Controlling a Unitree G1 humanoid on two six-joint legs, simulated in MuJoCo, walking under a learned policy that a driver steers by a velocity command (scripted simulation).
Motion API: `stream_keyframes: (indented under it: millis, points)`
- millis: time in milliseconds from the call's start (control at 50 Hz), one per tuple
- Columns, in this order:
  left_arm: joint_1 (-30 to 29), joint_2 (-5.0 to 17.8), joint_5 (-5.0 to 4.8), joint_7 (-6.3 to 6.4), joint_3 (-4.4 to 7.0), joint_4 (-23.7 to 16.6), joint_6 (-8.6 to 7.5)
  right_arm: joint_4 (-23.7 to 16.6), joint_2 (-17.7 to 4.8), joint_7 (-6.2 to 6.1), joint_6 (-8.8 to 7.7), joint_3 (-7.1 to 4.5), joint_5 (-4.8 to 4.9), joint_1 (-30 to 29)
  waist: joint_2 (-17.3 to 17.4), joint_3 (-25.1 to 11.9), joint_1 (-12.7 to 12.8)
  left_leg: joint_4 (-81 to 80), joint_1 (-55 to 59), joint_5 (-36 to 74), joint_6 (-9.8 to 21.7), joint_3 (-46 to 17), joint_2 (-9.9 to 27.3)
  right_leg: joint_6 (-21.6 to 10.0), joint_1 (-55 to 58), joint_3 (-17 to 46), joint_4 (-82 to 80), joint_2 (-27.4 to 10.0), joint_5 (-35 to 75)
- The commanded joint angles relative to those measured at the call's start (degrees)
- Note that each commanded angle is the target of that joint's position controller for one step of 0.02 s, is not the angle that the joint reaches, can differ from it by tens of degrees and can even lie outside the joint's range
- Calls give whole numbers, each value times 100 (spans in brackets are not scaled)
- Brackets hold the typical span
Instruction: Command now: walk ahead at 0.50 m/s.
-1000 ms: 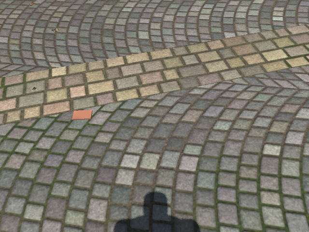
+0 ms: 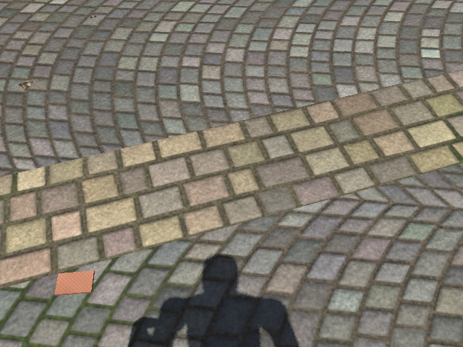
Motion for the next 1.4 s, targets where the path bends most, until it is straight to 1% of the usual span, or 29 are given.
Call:
stream_keyframes:
  millis: [20,60,120,240,340,400,440,460,480,500,520,540,600,660,780,880,940,980,1000,1020,1040,1060,1080,1100,1120,1140,1200,1300,1400]
  points:
    - [522,586,72,8,123,-71,-50,-478,-664,-54,-142,-187,-20,-307,-468,-478,246,379,-2046,695,83,-226,717,-964,1928,2018,-1810,-1541,153]
    - [507,566,82,-27,121,0,-86,-417,-369,-62,9,-160,-63,-105,-509,-397,57,74,-1622,925,9,-185,795,-1003,1420,1637,-2104,-1378,472]
    - [775,779,67,45,173,165,-108,-593,-360,-85,93,-177,-115,-512,-401,-142,54,-674,-2052,1513,-149,-133,856,-1086,1346,1241,-2334,-1334,932]
    - [1329,914,-11,192,187,417,-28,-973,-219,7,7,-120,-117,-1765,-393,111,415,-2759,-1942,3129,-226,159,579,-830,1547,635,-2471,-1081,845]
    - [1751,972,-66,229,232,695,105,-1271,-301,154,-54,-93,-64,-2416,-390,287,534,-3415,-2186,2749,-45,97,468,-781,2553,705,-2085,-1490,1077]
    - [1602,1091,-72,261,284,694,196,-1257,-530,212,-100,-177,-54,-2076,-542,6,226,-3583,-1482,2089,170,272,241,-628,2901,706,-1472,-1603,2352]
    - [1471,934,-28,266,214,622,256,-788,-968,155,-99,-421,-79,-516,-455,-975,-511,-3601,803,2176,478,422,59,-356,2292,321,374,-1110,3367]
    - [1848,555,58,241,77,488,204,-615,-1458,107,-81,-549,-181,377,365,-1856,-554,-3462,3001,1960,1102,-1360,1371,-39,418,32,2428,-533,1645]
    - [2228,68,50,197,-79,555,68,-518,-1479,134,-44,-532,-119,643,1508,-2451,-412,-4338,4093,936,1683,-3658,2197,176,-1190,503,3898,335,-2456]
    - [1714,709,-132,166,80,494,-50,-539,-1007,131,-58,-387,-67,446,1008,-1950,-540,-4629,3767,337,1437,-3532,2012,51,-1834,1072,4512,17,-2537]
    - [1227,911,-240,158,131,317,-123,-659,-840,112,-73,-328,-69,-92,765,-1176,-416,-4774,2943,630,1217,-2732,1873,-41,-2105,880,4480,-297,-1982]
    - [928,901,-182,203,150,300,-118,-749,-634,120,-84,-263,-140,-543,205,-712,-260,-4973,2053,1174,1011,-2039,1646,-74,-1846,769,4202,-577,-1430]
    - [1268,559,-154,229,178,406,102,-718,-353,136,-172,-199,-242,-886,446,-411,167,-5506,857,1807,944,-1011,1354,0,-1020,897,3642,-913,-782]
    - [1006,457,-142,255,189,287,240,-568,-566,54,-224,-259,-266,-705,265,-130,196,-5771,686,2349,959,-385,1341,108,-1413,1006,3188,-910,-234]
    - [87,320,-66,116,148,-75,184,-494,-684,-105,-189,-257,-238,-517,151,86,-49,-5935,938,2846,670,704,1114,165,-1472,619,1317,-694,1452]
    - [-706,226,-74,-69,62,-561,192,-295,-797,-149,7,-300,-153,29,40,324,-313,-5523,2158,3548,618,1011,1479,1,-1948,270,595,-587,1043]
    - [-605,403,-94,-193,138,-767,209,-392,-988,-203,161,-364,-120,-127,279,78,-57,-4697,2542,5672,465,1245,1602,-247,-1424,-153,508,-247,196]
    - [349,763,-111,-203,336,-634,245,-499,-1115,-263,261,-402,-126,-272,466,-531,514,-3221,2379,7096,306,1393,1503,-522,-70,-407,476,198,-180]
    - [1290,1119,-121,-129,530,-423,258,-577,-1096,-281,268,-381,-111,-364,280,-1003,1008,-1881,1604,6452,94,1486,1260,-775,1438,-136,44,264,168]
    - [1912,1680,-106,20,694,-308,322,-778,-699,-245,174,-259,-242,-151,-769,-1595,967,108,-334,3404,-190,1508,727,-1334,3333,1939,-36,-973,9]
    - [1728,1855,-84,-1,657,-456,253,-1003,-162,-122,-86,-58,-225,83,-1508,-2268,529,1654,-2222,-931,-370,342,-481,-2383,4635,5161,-1019,-2110,-498]
    - [1774,1329,-34,3,513,-466,219,-1128,-698,-17,-305,-193,-11,-603,-855,-2046,856,1842,-2893,-676,-202,-445,-90,-2029,4619,4672,-1248,-1904,-577]
    - [1488,1056,-44,20,446,-493,173,-1234,-771,24,-414,-202,97,-910,-601,-1327,764,1473,-3053,-149,-61,-358,183,-1757,3886,3695,-1255,-1682,-231]
    - [1074,934,-61,12,404,-585,145,-1181,-707,-17,-440,-212,1,-943,-23,-900,467,873,-2724,228,-56,-315,432,-1548,2971,3063,-1321,-1406,266]
    - [765,685,-46,8,324,-673,139,-1124,-756,-66,-370,-277,-135,-989,135,-589,291,404,-2342,501,-71,-252,587,-1332,2311,2561,-1464,-1142,755]
    - [641,753,22,37,320,-759,134,-1165,-753,-58,-285,-300,-155,-813,-200,-587,82,267,-1979,601,-166,-306,637,-1460,1835,2525,-1587,-1157,1099]
    - [729,944,-23,133,367,-787,116,-1274,-590,-87,-123,-294,-244,-900,-181,-414,1,-599,-1777,948,-485,-140,615,-1460,1146,2054,-1766,-927,1521]
    - [1165,1095,-80,260,416,-722,196,-1658,-338,-48,-138,-188,-223,-1993,-471,-243,419,-2833,-1404,2797,-612,-9,177,-1010,782,1661,-1663,-481,901]
    - [1486,1012,-118,288,404,-606,267,-1900,-628,57,-237,-247,-118,-2355,-648,-247,515,-3646,-1154,2717,-457,-248,9,-855,1405,2382,-1111,-774,299]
